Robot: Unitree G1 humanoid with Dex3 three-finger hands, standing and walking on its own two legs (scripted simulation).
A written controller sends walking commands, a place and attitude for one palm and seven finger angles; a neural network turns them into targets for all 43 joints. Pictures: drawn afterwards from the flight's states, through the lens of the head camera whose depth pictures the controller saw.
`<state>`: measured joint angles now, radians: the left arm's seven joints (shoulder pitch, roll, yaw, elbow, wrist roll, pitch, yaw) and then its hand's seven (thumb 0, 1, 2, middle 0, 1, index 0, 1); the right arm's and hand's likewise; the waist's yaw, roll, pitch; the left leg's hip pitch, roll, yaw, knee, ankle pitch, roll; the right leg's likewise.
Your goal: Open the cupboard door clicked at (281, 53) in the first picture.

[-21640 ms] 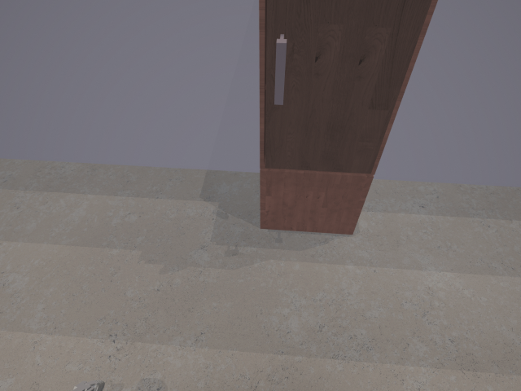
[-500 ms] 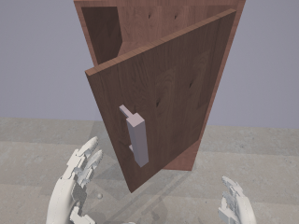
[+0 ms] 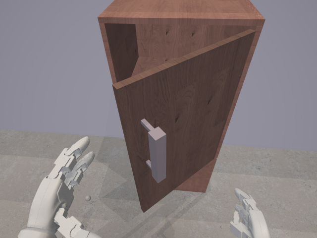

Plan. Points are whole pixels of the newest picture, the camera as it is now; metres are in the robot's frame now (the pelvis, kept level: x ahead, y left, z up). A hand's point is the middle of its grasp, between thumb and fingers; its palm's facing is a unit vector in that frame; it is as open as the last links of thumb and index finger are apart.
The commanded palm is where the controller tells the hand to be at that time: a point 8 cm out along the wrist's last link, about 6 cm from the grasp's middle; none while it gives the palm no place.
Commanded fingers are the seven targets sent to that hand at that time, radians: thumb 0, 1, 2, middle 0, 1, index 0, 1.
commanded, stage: draw the hand back to the body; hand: left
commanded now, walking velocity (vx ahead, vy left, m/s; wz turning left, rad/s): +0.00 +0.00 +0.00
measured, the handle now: (152, 151) +0.30 +0.05 +0.10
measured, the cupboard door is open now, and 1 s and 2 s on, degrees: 43 43 43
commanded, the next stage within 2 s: step back with the hand held close in 1.08 s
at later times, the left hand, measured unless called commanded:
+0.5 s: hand (43, 167) +0.19 +0.23 +0.18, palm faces +0.34 -0.86 -0.39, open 11.5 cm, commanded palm +0.15 +0.28 +0.19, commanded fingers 0.00 0.58 0.76 -0.19 -0.30 -0.19 -0.30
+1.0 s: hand (33, 154) +0.21 +0.25 +0.19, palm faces +0.41 -0.82 -0.39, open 7.5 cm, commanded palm +0.16 +0.29 +0.21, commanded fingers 0.00 0.90 0.90 -0.20 -0.30 -0.20 -0.30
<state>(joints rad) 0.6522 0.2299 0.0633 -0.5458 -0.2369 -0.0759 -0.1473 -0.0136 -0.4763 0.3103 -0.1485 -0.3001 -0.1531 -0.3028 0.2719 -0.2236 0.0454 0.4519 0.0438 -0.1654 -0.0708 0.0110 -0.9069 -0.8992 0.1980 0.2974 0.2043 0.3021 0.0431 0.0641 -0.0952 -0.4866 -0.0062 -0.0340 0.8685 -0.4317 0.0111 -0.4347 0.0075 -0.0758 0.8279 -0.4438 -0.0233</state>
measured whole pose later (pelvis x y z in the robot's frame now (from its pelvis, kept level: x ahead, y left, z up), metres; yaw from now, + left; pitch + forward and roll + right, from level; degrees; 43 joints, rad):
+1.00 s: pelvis +0.02 +0.00 +0.04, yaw -2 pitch -5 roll +0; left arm 0.48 0.34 0.31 -0.41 -0.07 -0.07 0.11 0.01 0.88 0.89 -0.20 -0.30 -0.21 -0.30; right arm 0.19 -0.22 0.02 0.64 0.00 -0.09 -0.08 0.01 -0.91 -0.90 0.20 0.30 0.20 0.30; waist 0.07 0.06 0.03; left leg -0.09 -0.01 0.00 0.42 -0.25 0.01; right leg -0.06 0.01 -0.04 0.41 -0.26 -0.02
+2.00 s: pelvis -0.09 +0.04 +0.03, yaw +1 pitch +0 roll -3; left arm 0.53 0.43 0.44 -0.53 -0.01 -0.20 0.16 0.01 0.89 0.90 -0.21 -0.30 -0.21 -0.30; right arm 0.24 -0.19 0.00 0.59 -0.01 -0.09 -0.09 0.01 -0.91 -0.90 0.20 0.30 0.21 0.30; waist -0.01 0.02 0.05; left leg -0.42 -0.02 -0.02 0.56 -0.14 0.07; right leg -0.34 0.05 0.00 0.73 -0.36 0.01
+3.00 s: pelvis -0.26 +0.07 +0.03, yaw -3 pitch -3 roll +0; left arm 0.45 0.41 0.42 -0.46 -0.05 -0.15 0.16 0.01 0.90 0.90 -0.20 -0.30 -0.21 -0.30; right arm 0.25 -0.17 0.02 0.69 -0.02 -0.16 -0.07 0.01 -0.91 -0.90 0.20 0.30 0.21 0.30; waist -0.03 -0.06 0.01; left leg -0.32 -0.04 0.03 0.52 -0.16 0.06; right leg -0.25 0.03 0.01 0.84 -0.48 -0.01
